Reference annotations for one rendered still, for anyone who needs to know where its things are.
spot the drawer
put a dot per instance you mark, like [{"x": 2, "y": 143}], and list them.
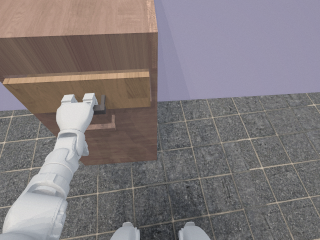
[{"x": 43, "y": 93}]

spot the right robot shin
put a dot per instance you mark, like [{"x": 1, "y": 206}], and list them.
[{"x": 189, "y": 224}]

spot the robot left thigh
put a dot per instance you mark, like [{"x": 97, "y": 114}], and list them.
[{"x": 126, "y": 233}]

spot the left robot hand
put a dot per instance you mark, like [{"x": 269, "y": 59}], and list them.
[{"x": 76, "y": 115}]

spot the left robot forearm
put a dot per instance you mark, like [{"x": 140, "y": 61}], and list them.
[{"x": 57, "y": 172}]

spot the left robot upper arm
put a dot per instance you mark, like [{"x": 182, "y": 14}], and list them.
[{"x": 37, "y": 217}]

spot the cabinet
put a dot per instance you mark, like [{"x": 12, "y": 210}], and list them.
[{"x": 67, "y": 36}]

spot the handle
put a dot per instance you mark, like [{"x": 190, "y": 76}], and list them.
[
  {"x": 100, "y": 108},
  {"x": 100, "y": 127}
]

